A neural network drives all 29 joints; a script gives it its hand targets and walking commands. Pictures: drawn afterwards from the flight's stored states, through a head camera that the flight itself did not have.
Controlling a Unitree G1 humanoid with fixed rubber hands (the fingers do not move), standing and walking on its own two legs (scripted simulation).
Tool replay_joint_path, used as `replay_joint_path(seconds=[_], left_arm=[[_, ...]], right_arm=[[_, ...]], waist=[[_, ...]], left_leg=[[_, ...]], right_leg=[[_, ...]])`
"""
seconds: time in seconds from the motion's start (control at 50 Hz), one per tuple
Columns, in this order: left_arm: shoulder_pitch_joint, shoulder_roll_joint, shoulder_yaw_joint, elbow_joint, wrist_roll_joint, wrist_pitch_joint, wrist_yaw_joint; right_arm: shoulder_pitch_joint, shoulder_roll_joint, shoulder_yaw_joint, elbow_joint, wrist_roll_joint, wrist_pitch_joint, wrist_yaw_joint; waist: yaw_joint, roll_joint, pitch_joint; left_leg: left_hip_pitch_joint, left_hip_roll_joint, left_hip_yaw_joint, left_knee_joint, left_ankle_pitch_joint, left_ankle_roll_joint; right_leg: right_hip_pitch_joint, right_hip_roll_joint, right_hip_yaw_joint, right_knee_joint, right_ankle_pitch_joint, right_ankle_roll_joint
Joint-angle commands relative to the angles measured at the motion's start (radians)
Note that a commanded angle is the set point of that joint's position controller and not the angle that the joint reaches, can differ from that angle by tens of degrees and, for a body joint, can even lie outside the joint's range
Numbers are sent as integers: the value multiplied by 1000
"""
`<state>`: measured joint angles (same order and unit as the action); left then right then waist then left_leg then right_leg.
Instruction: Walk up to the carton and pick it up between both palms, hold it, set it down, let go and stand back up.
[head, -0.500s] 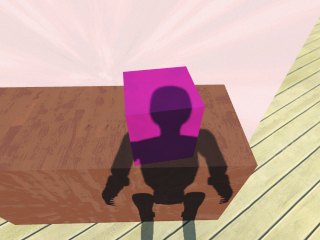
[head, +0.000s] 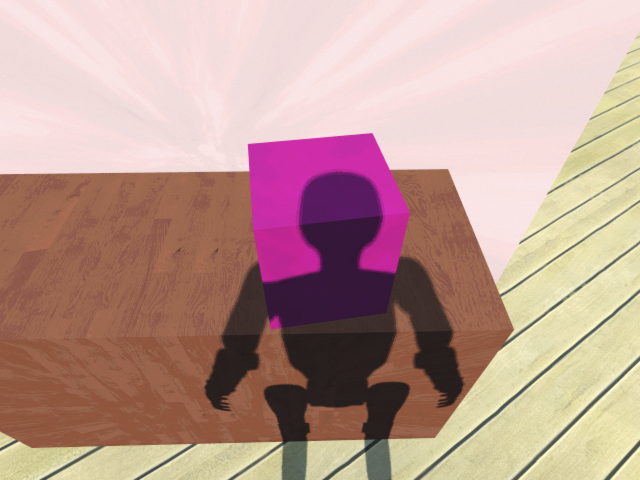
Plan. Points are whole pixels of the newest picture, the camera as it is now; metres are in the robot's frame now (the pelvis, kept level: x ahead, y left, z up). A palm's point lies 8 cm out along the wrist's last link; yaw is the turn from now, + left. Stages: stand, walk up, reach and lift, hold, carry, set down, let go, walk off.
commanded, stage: stand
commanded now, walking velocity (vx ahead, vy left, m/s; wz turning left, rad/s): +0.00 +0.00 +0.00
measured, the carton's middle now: (320, 233) +0.51 +0.03 +0.00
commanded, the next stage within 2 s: none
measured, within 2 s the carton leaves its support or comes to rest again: neither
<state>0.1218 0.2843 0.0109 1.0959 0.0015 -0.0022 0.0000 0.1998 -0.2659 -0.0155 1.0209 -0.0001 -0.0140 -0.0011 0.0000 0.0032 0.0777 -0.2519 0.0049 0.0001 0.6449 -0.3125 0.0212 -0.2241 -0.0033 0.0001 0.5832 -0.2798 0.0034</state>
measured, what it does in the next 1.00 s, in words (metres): stands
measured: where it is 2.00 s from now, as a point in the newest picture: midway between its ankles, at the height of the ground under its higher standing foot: outside the picture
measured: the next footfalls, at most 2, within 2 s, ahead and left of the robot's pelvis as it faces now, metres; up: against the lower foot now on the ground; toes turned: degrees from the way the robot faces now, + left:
none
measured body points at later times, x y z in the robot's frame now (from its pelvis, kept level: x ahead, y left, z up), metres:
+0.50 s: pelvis +0.01 +0.00 +0.00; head +0.01 +0.01 +0.45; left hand +0.08 +0.27 -0.14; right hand +0.06 -0.27 -0.13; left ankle +0.03 +0.10 -0.73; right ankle +0.03 -0.14 -0.73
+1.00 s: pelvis +0.01 +0.00 +0.01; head +0.02 +0.01 +0.46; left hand +0.09 +0.27 -0.14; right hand +0.07 -0.27 -0.13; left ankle +0.03 +0.10 -0.73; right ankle +0.03 -0.14 -0.73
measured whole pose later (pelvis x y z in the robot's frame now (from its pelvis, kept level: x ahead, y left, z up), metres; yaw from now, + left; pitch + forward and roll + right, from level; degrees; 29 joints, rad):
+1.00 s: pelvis +0.01 +0.00 +0.01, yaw +0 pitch -4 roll -1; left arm 0.10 0.29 0.01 1.12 0.00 0.00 0.00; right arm 0.20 -0.27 0.00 1.04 0.00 -0.01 0.00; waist 0.00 0.00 0.09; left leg -0.21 0.01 0.00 0.58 -0.29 0.02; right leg -0.19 0.00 0.00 0.52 -0.26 0.01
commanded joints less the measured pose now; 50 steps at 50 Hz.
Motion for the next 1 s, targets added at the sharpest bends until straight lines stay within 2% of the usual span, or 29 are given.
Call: replay_joint_path(seconds=[0.0, 0.06, 0.08, 0.1, 0.12, 0.14, 0.22, 0.24, 0.26, 0.28, 0.3, 0.36, 0.44, 0.46, 0.48, 0.5, 0.56, 0.62, 0.64, 0.66, 0.7, 0.72, 0.76, 0.78, 0.8, 0.86, 0.88, 0.92, 0.98], left_arm=[[-109, 228, 38, -72, 6, -23, 12], [-55, 243, 40, -50, -3, -27, 7], [-85, 252, 39, -55, 1, -32, 6], [-78, 217, 28, -51, 0, -36, 5], [-86, 220, 33, -54, -1, -40, 4], [-79, 245, 37, -62, -8, -36, 8], [-125, 244, 37, -50, 5, -42, 7], [-68, 213, 25, -49, -4, -43, 4], [-109, 243, 32, -43, 2, -30, 11], [-82, 218, 36, -59, -5, -25, 4], [-84, 238, 36, -45, -3, -25, 10], [-67, 208, 21, -26, 4, -37, 8], [-101, 216, 23, -42, -2, -33, -1], [-79, 245, 31, -42, -7, -43, 10], [-71, 246, 31, -28, -1, -34, 12], [-98, 198, 20, -32, 1, -36, 8], [-86, 244, 33, -31, -8, -37, 12], [-99, 213, 20, -52, 11, -32, 14], [-105, 246, 31, -50, 2, -38, 10], [-92, 237, 29, -57, -7, -36, 7], [-132, 242, 25, -27, 11, -35, 4], [-107, 218, 29, -33, 10, -35, 5], [-81, 218, 20, -31, -1, -38, -1], [-110, 254, 35, -31, 4, -34, 2], [-80, 226, 35, -22, -6, -29, 3], [-101, 254, 35, -27, -8, -26, 5], [-100, 250, 32, -22, -5, -20, 5], [-82, 250, 35, -22, 3, -28, 4], [-58, 204, 15, -18, -4, -20, 2]], right_arm=[[-103, -254, -37, -30, -23, -30, -27], [-124, -292, -40, -36, -16, -35, -19], [-125, -266, -40, -39, -19, -33, -17], [-94, -269, -32, -32, -9, -35, -19], [-109, -268, -44, -25, -4, -37, -23], [-94, -256, -29, -33, -16, -39, -26], [-143, -261, -45, -41, -17, -30, -18], [-90, -295, -47, -22, -15, -33, -18], [-109, -289, -40, -14, -9, -34, -17], [-86, -300, -50, -20, -21, -36, -18], [-124, -284, -39, -35, -27, -37, -16], [-108, -249, -30, -50, -14, -34, -20], [-103, -256, -32, -43, -13, -42, -16], [-100, -235, -25, -44, -25, -42, -10], [-108, -261, -33, -27, -19, -40, -20], [-88, -255, -33, -23, -22, -40, -24], [-85, -238, -17, -28, -19, -35, -18], [-94, -252, -27, -25, -11, -40, -22], [-141, -278, -37, -23, -9, -36, -22], [-133, -259, -23, -38, -20, -31, -20], [-102, -263, -29, -33, -10, -33, -19], [-123, -314, -49, -29, -18, -30, -21], [-128, -304, -38, -33, -12, -28, -20], [-113, -284, -33, -22, -5, -24, -19], [-107, -299, -39, -24, -17, -36, -24], [-114, -245, -19, -36, -14, -43, -20], [-91, -230, -10, -25, -7, -44, -18], [-93, -269, -27, -13, -15, -41, -21], [-138, -323, -42, -39, -9, -49, -21]], waist=[[11, 17, 3], [20, 72, 22], [14, 18, 34], [10, 111, -7], [5, 25, -46], [3, 75, -75], [-9, -2, 17], [20, 63, 0], [-7, 49, 26], [24, 19, -13], [23, 99, 36], [8, 4, 57], [-5, 60, -42], [13, -5, -21], [4, 4, -23], [-10, 102, -54], [1, 15, -78], [-17, 35, 0], [10, -5, -16], [20, 73, -47], [-25, 13, -1], [15, 69, 0], [25, 83, 14], [-1, 30, -29], [22, 79, 29], [5, 105, 20], [-4, 38, -56], [19, 27, -46], [31, 89, -37]], left_leg=[[-12, 116, -152, -328, 78, 26], [-27, 134, -175, -358, -39, 23], [-55, 120, -164, -360, 40, 21], [-13, 123, -147, -330, 88, 21], [30, 119, -140, -333, 127, 15], [67, 120, -150, -318, 152, 27], [41, 103, -120, -313, 159, 12], [42, 107, -131, -304, 154, 15], [12, 117, -141, -334, 71, 5], [15, 119, -144, -345, 31, 16], [-42, 123, -164, -382, 34, 14], [7, 129, -169, -350, 121, 38], [70, 137, -138, -313, 189, 17], [47, 128, -147, -313, 175, 28], [56, 128, -147, -312, 183, 32], [100, 126, -121, -300, 240, 14], [74, 130, -143, -312, 234, 20], [54, 114, -111, -311, 226, 10], [34, 113, -126, -317, 192, 10], [47, 122, -125, -308, 155, 15], [31, 124, -142, -351, 117, 13], [4, 132, -173, -378, 71, 21], [3, 123, -149, -370, 56, 14], [0, 156, -200, -422, 57, -1], [-5, 141, -190, -397, 96, 11], [-7, 120, -145, -361, 168, 16], [57, 146, -162, -343, 229, 3], [62, 122, -138, -358, 220, -1], [29, 128, -162, -351, 217, 8]], right_leg=[[15, -93, 115, -202, 56, -59], [29, -78, 101, -199, 61, -46], [32, -90, 112, -182, 48, -42], [60, -98, 121, -203, 117, -38], [67, -100, 99, -210, 127, -40], [51, -99, 120, -188, 130, -52], [-4, -113, 135, -238, 30, -52], [19, -107, 133, -235, 63, -61], [-9, -101, 126, -238, 43, -60], [46, -99, 97, -211, 64, -57], [45, -87, 103, -198, 67, -51], [5, -103, 115, -213, 55, -69], [60, -96, 93, -224, 143, -50], [56, -99, 111, -223, 132, -56], [45, -105, 109, -220, 138, -48], [38, -110, 116, -210, 175, -43], [92, -103, 99, -208, 168, -47], [45, -109, 112, -241, 187, -50], [54, -109, 96, -234, 161, -49], [83, -101, 107, -221, 153, -39], [40, -106, 99, -233, 121, -43], [58, -84, 82, -219, 82, -36], [59, -91, 110, -241, 97, -34], [83, -81, 76, -199, 90, -32], [74, -88, 97, -206, 97, -33], [88, -106, 115, -219, 141, -50], [93, -98, 108, -209, 170, -49], [110, -100, 91, -221, 161, -40], [94, -97, 76, -195, 171, -44]])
